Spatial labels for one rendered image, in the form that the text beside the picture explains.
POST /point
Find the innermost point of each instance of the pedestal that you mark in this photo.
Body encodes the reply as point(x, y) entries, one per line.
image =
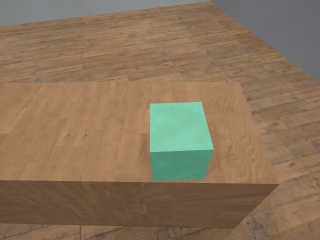
point(78, 153)

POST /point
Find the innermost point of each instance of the carton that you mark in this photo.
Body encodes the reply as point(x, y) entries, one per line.
point(180, 143)

